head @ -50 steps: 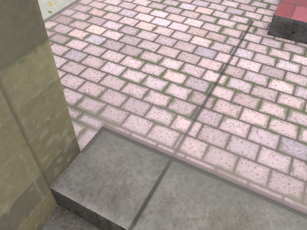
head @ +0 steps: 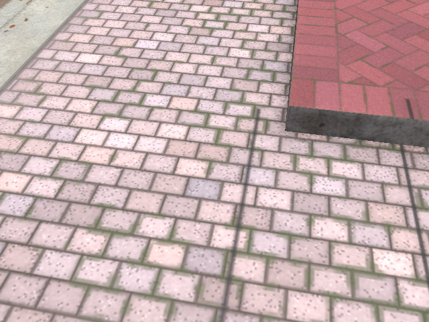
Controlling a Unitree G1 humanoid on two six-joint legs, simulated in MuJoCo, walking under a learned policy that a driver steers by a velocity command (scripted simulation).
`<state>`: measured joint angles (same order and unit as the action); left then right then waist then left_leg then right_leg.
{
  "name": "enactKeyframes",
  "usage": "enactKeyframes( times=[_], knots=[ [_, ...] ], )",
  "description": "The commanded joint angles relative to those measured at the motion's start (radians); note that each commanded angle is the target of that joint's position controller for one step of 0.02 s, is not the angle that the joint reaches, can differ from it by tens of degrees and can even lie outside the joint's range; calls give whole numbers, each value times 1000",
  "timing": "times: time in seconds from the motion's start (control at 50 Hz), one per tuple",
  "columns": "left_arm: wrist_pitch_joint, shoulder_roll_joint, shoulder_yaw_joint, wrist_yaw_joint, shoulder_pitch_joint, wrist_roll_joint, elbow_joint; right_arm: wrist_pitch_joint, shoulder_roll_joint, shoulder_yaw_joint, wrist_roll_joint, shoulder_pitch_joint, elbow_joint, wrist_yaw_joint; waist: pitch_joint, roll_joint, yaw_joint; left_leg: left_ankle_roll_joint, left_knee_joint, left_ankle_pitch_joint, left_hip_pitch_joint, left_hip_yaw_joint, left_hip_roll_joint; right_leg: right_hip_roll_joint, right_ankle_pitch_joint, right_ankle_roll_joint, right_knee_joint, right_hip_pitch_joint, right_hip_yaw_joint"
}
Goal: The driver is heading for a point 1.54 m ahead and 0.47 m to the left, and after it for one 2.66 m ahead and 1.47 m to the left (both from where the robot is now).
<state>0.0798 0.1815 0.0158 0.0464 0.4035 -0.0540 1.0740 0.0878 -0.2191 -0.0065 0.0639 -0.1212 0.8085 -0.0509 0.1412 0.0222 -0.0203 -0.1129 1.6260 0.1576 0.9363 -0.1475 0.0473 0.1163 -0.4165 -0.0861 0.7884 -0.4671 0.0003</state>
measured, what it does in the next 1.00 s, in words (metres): climbs, turning left: left foot, then right foot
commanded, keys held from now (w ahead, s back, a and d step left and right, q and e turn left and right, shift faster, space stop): w+q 1.00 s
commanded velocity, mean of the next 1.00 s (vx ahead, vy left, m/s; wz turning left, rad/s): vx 0.50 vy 0.00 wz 0.40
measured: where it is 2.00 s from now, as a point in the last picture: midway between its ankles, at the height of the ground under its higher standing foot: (117, 216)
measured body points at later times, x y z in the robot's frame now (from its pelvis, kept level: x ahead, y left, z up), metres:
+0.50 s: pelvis +0.28 +0.10 +0.04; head +0.29 +0.11 +0.49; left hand +0.36 +0.37 -0.09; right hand +0.36 -0.13 -0.10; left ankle +0.30 +0.17 -0.70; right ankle +0.31 -0.06 -0.62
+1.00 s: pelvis +0.55 +0.12 +0.03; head +0.57 +0.13 +0.48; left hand +0.55 +0.42 -0.07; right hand +0.79 -0.07 -0.07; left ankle +0.47 +0.23 -0.61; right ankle +0.63 +0.04 -0.70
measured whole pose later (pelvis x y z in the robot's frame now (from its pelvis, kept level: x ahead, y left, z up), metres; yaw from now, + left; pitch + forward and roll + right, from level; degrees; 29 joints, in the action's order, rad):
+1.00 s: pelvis +0.55 +0.12 +0.03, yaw +28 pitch +2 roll -2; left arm 0.10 0.23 0.07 -0.01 0.17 -0.01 0.78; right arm 0.03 -0.29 0.10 -0.02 -0.25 0.69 0.01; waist 0.00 0.04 -0.01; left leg -0.03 1.24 0.36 0.60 -0.05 0.03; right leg 0.02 -0.17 -0.01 0.43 -0.29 -0.04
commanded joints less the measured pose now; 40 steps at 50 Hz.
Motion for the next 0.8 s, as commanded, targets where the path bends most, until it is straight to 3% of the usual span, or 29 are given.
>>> enactKeyframes(
  times=[0.02,0.06,0.08,0.1,0.12,0.16,0.2,0.24,0.28,0.3,0.32,0.34,0.36,0.38,0.4,0.42,0.44,0.48,0.5,0.52,0.54,0.58,0.62,0.64,0.7,0.76,0.78,0.8],
  knots=[
    [62,57,2,-13,-191,-22,-123,17,-47,11,4,22,-44,3,-73,-59,56,57,-164,-63,-40,106,43,-188,277,-147,-444,-61,236],
    [72,92,11,-17,-120,-12,-130,16,-45,12,6,83,-53,-14,-65,-37,2,89,-474,-208,-70,116,73,-216,411,-146,-443,76,184],
    [71,116,19,-10,-96,1,-124,12,-26,7,-6,136,-63,-21,-89,-33,-20,104,-650,-243,-164,131,75,-222,446,-144,-463,62,146],
    [68,128,23,0,-59,14,-112,5,-12,7,-12,155,-64,-24,-115,-59,-31,110,-754,-236,-246,161,62,-230,449,-144,-484,59,123],
    [68,134,27,10,-12,16,-98,-3,-12,14,-9,177,-70,-24,-138,-87,-47,115,-798,-247,-276,185,42,-252,435,-150,-514,99,126],
    [72,156,40,21,8,13,-75,-20,-38,25,-13,222,-95,-22,-182,-110,-53,98,-908,-260,-226,167,34,-320,469,-161,-529,279,158],
    [72,161,46,15,-4,12,-65,-22,-61,41,-20,245,-119,-11,-184,-113,-50,72,-1000,-194,-189,162,19,-373,595,-148,-521,477,162],
    [68,177,57,4,-49,11,-66,-11,-91,65,-30,202,-117,3,-154,-123,-22,42,-1064,-175,-299,186,-17,-372,829,-104,-470,573,99],
    [56,178,59,-1,-39,4,-69,19,-156,103,-55,98,-92,18,-52,-73,23,-13,-1122,-227,-608,229,-97,-284,1055,-33,-274,551,-23],
    [52,94,36,-8,74,-16,-72,32,-179,109,-40,-26,-60,23,127,12,-1,-117,-1019,-399,-978,123,-23,-223,831,9,-73,392,-45],
    [58,41,8,-2,179,-35,-94,30,-181,103,-43,-231,-14,22,324,201,47,-325,-1124,-230,-1436,-291,185,-84,340,83,163,23,-13],
    [49,125,34,24,-21,-18,-129,25,-126,94,-24,-421,73,29,196,198,165,-284,-1319,64,-1439,-501,208,-17,-66,73,356,-211,41],
    [44,134,41,24,-177,5,-179,33,-150,108,-19,-394,96,36,-18,122,179,-183,-1364,200,-1271,-428,186,-83,-13,32,480,-342,95],
    [49,157,47,11,-222,9,-191,36,-151,111,-26,-316,85,37,-79,66,143,-163,-1379,143,-1120,-378,171,-130,47,10,488,-324,110],
    [55,136,45,-3,-219,-10,-193,36,-109,97,-26,-256,85,35,-65,34,90,-172,-1386,30,-1013,-328,156,-159,88,-5,457,-261,128],
    [53,82,29,-12,-219,-25,-186,38,-55,82,-29,-182,76,33,-90,10,39,-167,-1415,3,-908,-280,143,-189,140,-11,418,-221,131],
    [45,68,30,-18,-226,-30,-190,37,-15,65,-33,-139,59,28,-76,4,13,-163,-1437,-17,-853,-252,125,-199,143,-3,386,-177,119],
    [29,67,35,-23,-236,-25,-197,52,-30,67,-39,-92,39,24,-96,23,-13,-169,-1460,-9,-783,-203,95,-197,140,39,312,-190,96],
    [47,197,83,-82,-294,100,-255,26,-168,105,-107,-79,-11,41,-142,-40,-12,-160,-1457,-25,-694,-249,121,-218,188,81,224,-196,80],
    [53,187,80,-99,-340,102,-263,13,-194,112,-105,-92,-17,52,-150,-46,-7,-157,-1453,-52,-682,-243,127,-218,228,107,157,-211,83],
    [56,150,70,-103,-369,83,-275,4,-198,115,-91,-120,-21,63,-150,-28,8,-150,-1448,-70,-658,-224,115,-211,291,123,90,-201,78],
    [56,114,63,-94,-423,71,-293,-8,-174,117,-82,-173,-24,75,-146,29,39,-131,-1433,-76,-627,-180,68,-185,416,137,-34,-151,70],
    [54,104,61,-86,-482,69,-320,-13,-145,116,-89,-221,-22,76,-147,52,65,-116,-1420,-55,-610,-169,38,-156,499,136,-126,-96,66],
    [57,106,58,-77,-515,70,-333,-16,-128,111,-85,-237,-15,75,-150,62,78,-109,-1416,-22,-624,-177,39,-144,522,129,-162,-95,66],
    [64,113,55,-60,-599,68,-385,-23,-107,110,-95,-291,-13,78,-159,29,109,-103,-1347,11,-737,-241,50,-128,485,128,-272,-117,87],
    [79,153,67,-45,-582,75,-411,-34,-142,125,-91,-278,-35,88,-133,72,84,-94,-1237,-71,-824,-307,61,-106,397,116,-358,-39,95],
    [84,167,75,-46,-532,76,-404,-39,-145,129,-91,-261,-49,89,-112,91,56,-83,-1188,-137,-823,-313,49,-99,366,101,-382,37,82],
    [87,195,88,-49,-437,65,-387,-38,-129,126,-91,-248,-67,87,-51,102,13,-59,-1096,-245,-815,-286,2,-99,366,69,-405,179,70]
  ],
)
